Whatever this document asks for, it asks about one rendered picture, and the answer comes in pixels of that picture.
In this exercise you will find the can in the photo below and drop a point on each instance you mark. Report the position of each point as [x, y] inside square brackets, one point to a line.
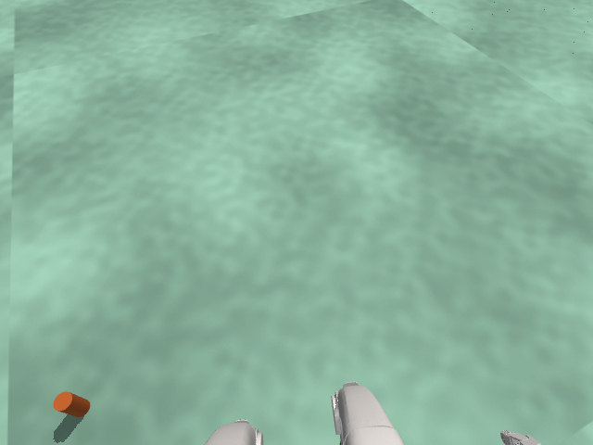
[72, 404]

